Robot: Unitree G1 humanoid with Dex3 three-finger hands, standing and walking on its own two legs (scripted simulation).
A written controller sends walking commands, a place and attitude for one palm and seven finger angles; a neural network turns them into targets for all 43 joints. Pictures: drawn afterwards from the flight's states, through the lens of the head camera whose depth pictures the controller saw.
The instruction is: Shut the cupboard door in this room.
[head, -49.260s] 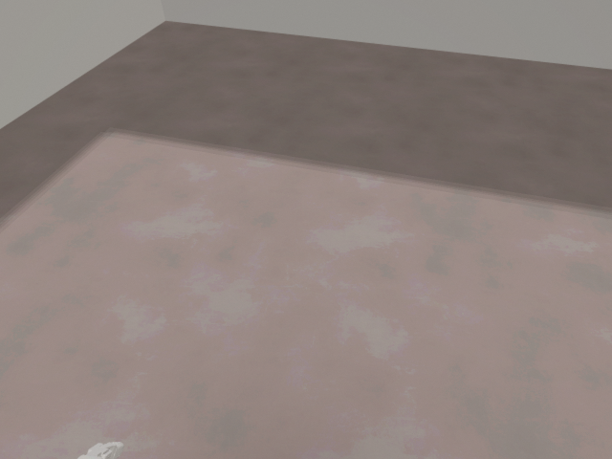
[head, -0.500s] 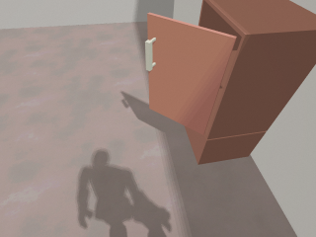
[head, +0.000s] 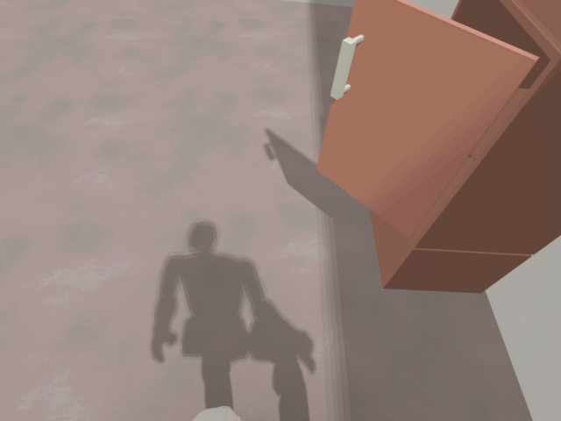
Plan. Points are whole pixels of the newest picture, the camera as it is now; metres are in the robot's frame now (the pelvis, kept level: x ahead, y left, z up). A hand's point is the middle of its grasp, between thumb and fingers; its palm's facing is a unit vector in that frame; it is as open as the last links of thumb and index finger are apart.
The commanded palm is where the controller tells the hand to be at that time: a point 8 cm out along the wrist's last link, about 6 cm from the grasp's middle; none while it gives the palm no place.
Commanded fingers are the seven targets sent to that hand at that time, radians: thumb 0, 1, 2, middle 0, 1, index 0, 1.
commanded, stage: walk to a spot facing it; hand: left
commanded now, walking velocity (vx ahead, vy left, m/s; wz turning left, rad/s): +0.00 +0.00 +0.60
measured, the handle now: (347, 67) +0.90 -0.13 +0.01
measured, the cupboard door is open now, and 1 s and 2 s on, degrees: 46 46 46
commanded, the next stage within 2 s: turn to face it in 1.80 s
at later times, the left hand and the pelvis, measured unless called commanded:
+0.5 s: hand out of the picture +0.04 +0.18 -0.13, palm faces +0.27 -0.91 -0.31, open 7.4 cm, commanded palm none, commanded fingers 0.00 0.90 0.90 -0.20 -0.30 -0.20 -0.30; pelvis -0.01 -0.05 +0.01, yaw +16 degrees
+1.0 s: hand out of the picture -0.08 +0.18 -0.15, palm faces +0.60 -0.76 -0.25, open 7.4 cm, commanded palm none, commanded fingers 0.00 0.90 0.90 -0.20 -0.30 -0.20 -0.30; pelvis +0.01 -0.02 +0.01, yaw +36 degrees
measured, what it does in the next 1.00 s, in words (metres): steps on the spot, turning left: right foot, then left foot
